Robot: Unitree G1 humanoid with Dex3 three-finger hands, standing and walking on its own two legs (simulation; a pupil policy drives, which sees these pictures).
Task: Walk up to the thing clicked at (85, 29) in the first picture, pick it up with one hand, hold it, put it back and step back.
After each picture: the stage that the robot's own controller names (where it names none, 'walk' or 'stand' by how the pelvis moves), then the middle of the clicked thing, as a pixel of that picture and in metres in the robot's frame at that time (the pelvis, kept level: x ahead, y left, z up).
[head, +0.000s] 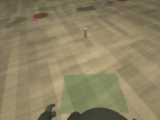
stand; (85, 33) +1.92 +0.24 -0.65
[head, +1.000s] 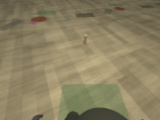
walk; (85, 39) +1.79 +0.20 -0.64
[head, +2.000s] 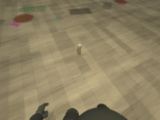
walk; (79, 49) +1.20 +0.22 -0.64
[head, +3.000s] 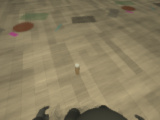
walk; (77, 69) +0.77 +0.22 -0.64
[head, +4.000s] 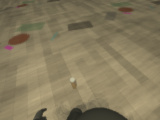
walk; (73, 83) +0.55 +0.28 -0.63
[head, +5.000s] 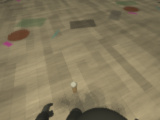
stand; (74, 87) +0.46 +0.25 -0.64
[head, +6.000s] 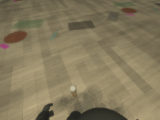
stand; (73, 91) +0.41 +0.23 -0.64
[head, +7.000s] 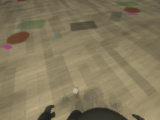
stand; (76, 93) +0.38 +0.21 -0.66
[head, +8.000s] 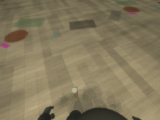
stand; (75, 93) +0.38 +0.21 -0.66
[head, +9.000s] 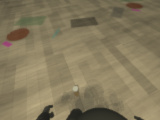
stand; (76, 91) +0.39 +0.21 -0.65
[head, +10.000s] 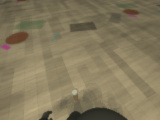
stand; (75, 95) +0.37 +0.20 -0.66
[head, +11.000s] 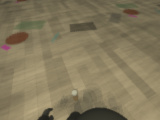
stand; (75, 95) +0.37 +0.21 -0.66
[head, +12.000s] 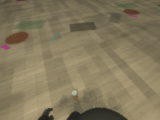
stand; (75, 95) +0.37 +0.20 -0.66
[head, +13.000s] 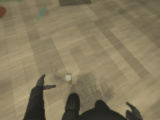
go down; (69, 80) +0.39 +0.23 -0.56
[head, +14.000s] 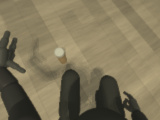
go down; (61, 57) +0.43 +0.29 -0.27
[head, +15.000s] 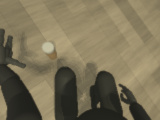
close in; (51, 52) +0.41 +0.31 -0.23
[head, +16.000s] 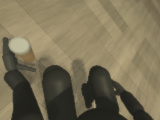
close; (25, 52) +0.38 +0.35 -0.15
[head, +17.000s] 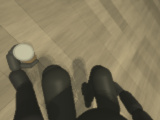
lift; (28, 56) +0.35 +0.33 -0.15
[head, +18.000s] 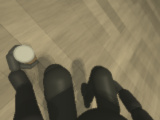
lift; (28, 57) +0.34 +0.34 -0.15
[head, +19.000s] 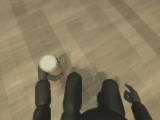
lift; (55, 69) +0.30 +0.26 -0.01
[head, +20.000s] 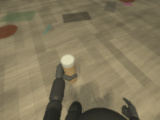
hold; (70, 71) +0.32 +0.16 +0.04
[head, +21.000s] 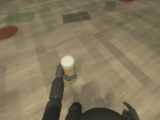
hold; (70, 71) +0.32 +0.16 +0.03
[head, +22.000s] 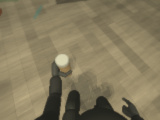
crouch; (65, 67) +0.35 +0.19 -0.03
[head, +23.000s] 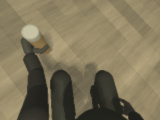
lower; (40, 43) +0.46 +0.31 -0.06
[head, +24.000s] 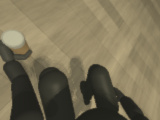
lower; (20, 48) +0.41 +0.35 -0.15
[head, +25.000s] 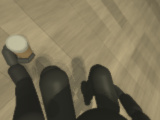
lower; (24, 51) +0.38 +0.35 -0.16
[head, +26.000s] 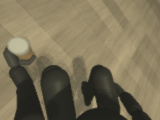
lower; (25, 53) +0.37 +0.35 -0.16
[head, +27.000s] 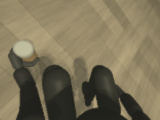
lower; (29, 55) +0.36 +0.33 -0.16
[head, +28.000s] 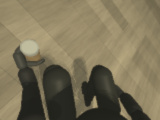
open; (33, 55) +0.36 +0.32 -0.16
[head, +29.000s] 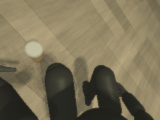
stand; (36, 54) +0.36 +0.31 -0.16
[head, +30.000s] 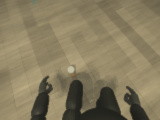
walk; (72, 72) +0.39 +0.23 -0.43
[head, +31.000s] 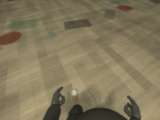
stand; (74, 95) +0.36 +0.20 -0.60
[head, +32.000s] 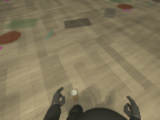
stand; (74, 95) +0.35 +0.20 -0.60
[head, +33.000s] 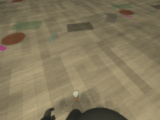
stand; (76, 96) +0.36 +0.18 -0.65
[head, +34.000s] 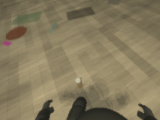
walk; (79, 83) +0.43 +0.23 -0.62
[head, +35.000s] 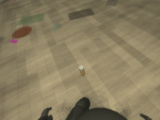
walk; (82, 71) +0.66 +0.23 -0.64
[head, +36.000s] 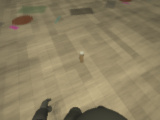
stand; (81, 57) +0.97 +0.18 -0.64
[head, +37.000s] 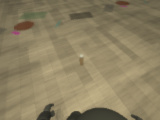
stand; (81, 60) +0.97 +0.21 -0.65
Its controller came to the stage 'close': yes
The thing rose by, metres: 0.67
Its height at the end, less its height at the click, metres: +0.00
